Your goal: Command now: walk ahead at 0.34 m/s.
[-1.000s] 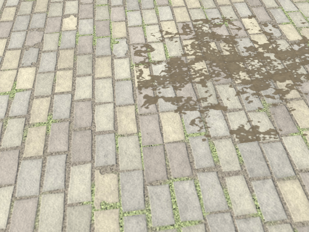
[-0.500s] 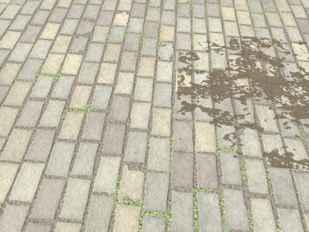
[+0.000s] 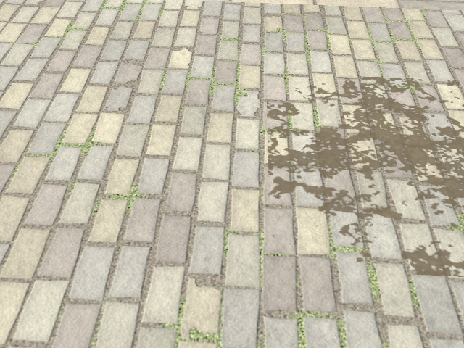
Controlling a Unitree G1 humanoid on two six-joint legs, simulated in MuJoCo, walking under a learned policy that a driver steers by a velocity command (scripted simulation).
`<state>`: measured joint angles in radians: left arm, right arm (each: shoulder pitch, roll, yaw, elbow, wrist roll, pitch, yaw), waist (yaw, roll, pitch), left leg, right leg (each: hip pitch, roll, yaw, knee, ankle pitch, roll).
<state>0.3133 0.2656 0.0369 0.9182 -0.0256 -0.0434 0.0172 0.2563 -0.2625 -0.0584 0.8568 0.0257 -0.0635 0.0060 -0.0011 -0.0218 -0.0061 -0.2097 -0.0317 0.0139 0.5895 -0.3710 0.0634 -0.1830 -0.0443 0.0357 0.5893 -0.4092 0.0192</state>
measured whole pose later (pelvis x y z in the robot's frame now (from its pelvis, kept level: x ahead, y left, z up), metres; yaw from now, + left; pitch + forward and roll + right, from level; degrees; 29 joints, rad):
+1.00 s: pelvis +0.51 -0.01 +0.00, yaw +0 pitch +2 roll -1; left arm 0.37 0.30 0.05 0.94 -0.01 -0.05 0.00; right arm 0.05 -0.26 -0.03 0.74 0.00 -0.10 0.03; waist 0.06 0.00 0.04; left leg -0.48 0.01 0.04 0.54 -0.10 0.05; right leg -0.09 0.00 0.01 0.71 -0.45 -0.02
